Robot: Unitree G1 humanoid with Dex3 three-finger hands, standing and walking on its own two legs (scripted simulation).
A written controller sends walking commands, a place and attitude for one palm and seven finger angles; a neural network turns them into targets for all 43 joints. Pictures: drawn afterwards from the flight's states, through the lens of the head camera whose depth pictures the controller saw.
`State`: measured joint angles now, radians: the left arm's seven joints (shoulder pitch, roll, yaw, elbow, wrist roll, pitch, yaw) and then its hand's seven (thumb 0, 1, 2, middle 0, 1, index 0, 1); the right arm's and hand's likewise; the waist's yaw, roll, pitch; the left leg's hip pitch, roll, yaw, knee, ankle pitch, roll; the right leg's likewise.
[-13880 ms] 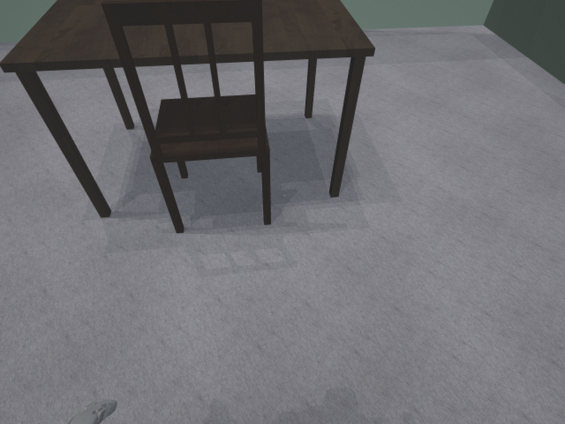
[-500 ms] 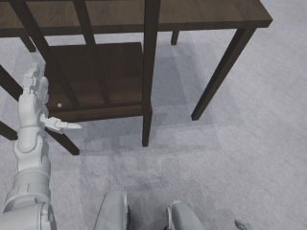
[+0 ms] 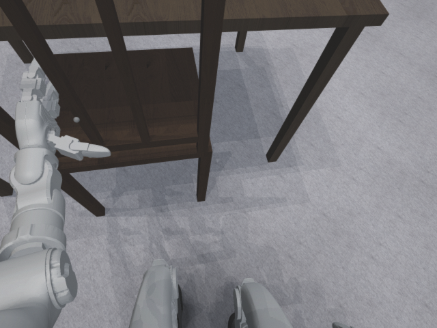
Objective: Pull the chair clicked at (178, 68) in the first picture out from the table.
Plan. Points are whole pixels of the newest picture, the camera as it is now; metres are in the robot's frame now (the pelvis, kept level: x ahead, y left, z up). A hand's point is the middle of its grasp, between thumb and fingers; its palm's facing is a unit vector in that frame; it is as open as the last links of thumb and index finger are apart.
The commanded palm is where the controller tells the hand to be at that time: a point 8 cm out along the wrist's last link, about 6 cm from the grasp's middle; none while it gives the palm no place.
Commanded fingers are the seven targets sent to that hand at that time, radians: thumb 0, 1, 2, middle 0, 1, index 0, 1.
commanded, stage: push the fingers through the gap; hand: left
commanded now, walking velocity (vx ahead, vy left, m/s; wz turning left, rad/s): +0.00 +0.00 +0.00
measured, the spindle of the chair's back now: (66, 90) +0.50 +0.26 +0.07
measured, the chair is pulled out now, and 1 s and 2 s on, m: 0.00 0.00 0.01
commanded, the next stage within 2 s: hook a spindle and tug to test in 0.50 s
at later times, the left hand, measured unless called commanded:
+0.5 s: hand (76, 116) +0.47 +0.25 +0.04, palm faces +0.20 -0.98 -0.03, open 16.9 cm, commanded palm +0.45 +0.28 +0.04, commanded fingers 0.00 -0.50 0.30 -0.06 -0.08 -0.06 -0.08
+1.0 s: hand (77, 115) +0.47 +0.25 +0.04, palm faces +0.18 -0.98 -0.03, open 14.9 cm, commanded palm +0.45 +0.28 +0.04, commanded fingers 0.00 -0.16 0.44 -0.43 -1.23 -0.43 -1.23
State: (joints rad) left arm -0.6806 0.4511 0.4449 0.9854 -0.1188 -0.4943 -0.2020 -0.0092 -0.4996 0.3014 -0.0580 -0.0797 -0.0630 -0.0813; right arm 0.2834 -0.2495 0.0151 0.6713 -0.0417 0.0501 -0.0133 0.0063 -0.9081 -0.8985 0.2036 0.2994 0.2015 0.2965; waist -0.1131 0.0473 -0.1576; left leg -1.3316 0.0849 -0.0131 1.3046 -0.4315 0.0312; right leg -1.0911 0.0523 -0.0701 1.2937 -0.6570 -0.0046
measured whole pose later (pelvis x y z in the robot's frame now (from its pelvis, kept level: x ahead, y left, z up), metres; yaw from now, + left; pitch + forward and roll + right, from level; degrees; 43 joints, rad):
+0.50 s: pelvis +0.00 +0.00 +0.00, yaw +0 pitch +26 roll -6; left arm -0.69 0.47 0.48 1.00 -0.10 -0.50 -0.18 -0.01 -0.50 0.30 -0.06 -0.08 -0.06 -0.08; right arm 0.30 -0.25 0.02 0.66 -0.04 0.10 0.00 0.01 -0.91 -0.90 0.20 0.30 0.20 0.30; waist -0.13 0.04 -0.15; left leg -1.33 0.09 -0.02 1.30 -0.43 0.03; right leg -1.09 0.06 -0.07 1.28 -0.65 -0.01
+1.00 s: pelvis +0.00 +0.00 +0.00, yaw +0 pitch +26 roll -6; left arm -0.73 0.48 0.46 1.04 -0.10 -0.50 -0.19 -0.01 -0.47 0.31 -0.26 -0.72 -0.27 -0.72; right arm 0.28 -0.25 0.02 0.66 -0.04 0.10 0.00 0.00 -0.91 -0.90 0.20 0.30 0.20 0.30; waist -0.13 0.04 -0.15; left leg -1.35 0.09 -0.03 1.31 -0.43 0.02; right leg -1.10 0.06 -0.08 1.30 -0.66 -0.01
